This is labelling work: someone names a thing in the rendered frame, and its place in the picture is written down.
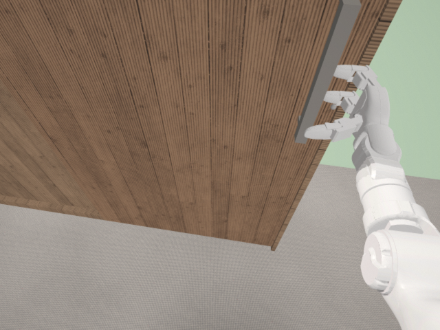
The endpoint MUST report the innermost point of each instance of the right robot forearm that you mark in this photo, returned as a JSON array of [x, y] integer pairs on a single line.
[[386, 197]]

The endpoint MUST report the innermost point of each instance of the wardrobe door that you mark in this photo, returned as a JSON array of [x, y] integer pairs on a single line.
[[177, 114], [29, 169]]

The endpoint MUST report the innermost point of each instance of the right robot upper arm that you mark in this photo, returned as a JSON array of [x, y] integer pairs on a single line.
[[405, 268]]

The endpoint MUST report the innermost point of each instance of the handle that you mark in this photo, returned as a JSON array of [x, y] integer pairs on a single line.
[[342, 25]]

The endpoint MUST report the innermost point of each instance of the robot right hand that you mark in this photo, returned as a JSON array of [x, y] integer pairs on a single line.
[[373, 106]]

